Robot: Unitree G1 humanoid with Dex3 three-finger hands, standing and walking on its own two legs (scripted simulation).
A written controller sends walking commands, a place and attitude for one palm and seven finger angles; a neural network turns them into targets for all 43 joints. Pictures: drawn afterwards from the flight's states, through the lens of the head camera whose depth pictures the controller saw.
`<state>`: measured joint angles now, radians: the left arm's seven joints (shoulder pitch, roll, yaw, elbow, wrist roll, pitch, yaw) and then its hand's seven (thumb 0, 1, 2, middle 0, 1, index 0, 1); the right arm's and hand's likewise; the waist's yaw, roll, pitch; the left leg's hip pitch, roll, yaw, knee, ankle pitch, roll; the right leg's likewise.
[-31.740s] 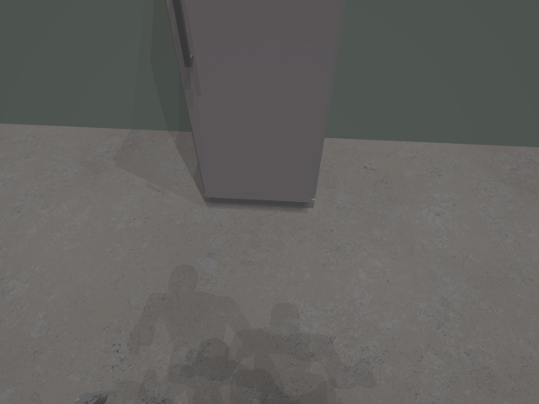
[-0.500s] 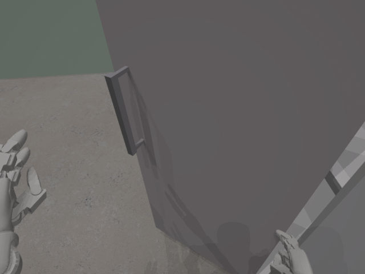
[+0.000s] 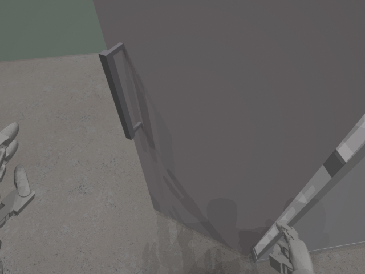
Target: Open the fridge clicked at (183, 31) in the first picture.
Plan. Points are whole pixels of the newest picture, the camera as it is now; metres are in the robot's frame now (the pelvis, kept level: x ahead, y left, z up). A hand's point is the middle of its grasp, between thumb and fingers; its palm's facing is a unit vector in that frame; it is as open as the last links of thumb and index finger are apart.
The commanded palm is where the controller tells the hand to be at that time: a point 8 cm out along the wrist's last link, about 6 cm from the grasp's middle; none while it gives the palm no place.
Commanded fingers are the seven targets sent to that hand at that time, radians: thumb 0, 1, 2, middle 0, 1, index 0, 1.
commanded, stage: step back with the hand held close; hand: left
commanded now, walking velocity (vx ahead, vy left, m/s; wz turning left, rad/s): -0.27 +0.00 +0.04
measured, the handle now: (125, 97) +0.48 +0.19 +0.13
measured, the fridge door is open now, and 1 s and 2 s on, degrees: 55 55 55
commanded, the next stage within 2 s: stop stepping back and stand still in 1.00 s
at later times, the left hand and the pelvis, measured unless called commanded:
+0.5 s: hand out of the picture +0.13 +0.28 +0.17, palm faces +0.51 -0.72 -0.47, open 7.4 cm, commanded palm +0.07 +0.31 +0.18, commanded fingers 0.00 0.90 0.90 -0.20 -0.30 -0.20 -0.30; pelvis -0.06 +0.01 -0.01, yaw +2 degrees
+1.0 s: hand out of the picture +0.04 +0.29 +0.17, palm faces +0.54 -0.72 -0.43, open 7.4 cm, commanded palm -0.03 +0.31 +0.18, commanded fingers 0.00 0.90 0.90 -0.20 -0.30 -0.20 -0.30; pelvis -0.15 +0.00 -0.02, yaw +4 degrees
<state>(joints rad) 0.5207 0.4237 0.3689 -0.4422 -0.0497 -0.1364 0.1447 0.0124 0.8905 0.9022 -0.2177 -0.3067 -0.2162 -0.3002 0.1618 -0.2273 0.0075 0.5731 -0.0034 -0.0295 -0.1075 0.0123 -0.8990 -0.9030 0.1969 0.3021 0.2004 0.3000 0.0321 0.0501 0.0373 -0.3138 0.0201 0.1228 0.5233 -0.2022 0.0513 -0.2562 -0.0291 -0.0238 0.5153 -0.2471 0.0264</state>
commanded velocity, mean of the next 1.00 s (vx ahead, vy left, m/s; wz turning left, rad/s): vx -0.35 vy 0.00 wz -0.04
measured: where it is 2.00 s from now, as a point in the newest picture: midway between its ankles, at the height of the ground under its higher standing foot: outside the picture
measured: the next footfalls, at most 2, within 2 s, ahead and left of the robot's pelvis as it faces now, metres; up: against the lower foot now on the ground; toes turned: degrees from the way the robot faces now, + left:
right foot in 1.04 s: -0.19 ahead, -0.12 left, +0.01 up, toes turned +0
left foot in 1.22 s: -0.12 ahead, +0.11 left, +0.00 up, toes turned +2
